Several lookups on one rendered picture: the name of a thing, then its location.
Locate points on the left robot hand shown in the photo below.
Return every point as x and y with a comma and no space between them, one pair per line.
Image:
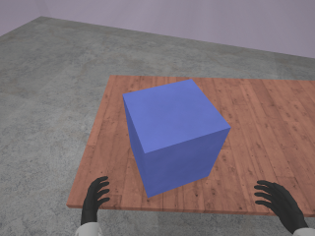
91,203

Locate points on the left robot forearm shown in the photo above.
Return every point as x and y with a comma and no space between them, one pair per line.
89,229

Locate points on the table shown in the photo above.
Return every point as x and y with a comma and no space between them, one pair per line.
271,138

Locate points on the carton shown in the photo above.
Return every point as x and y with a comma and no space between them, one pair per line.
175,133

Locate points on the right robot hand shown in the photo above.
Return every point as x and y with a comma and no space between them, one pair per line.
282,204

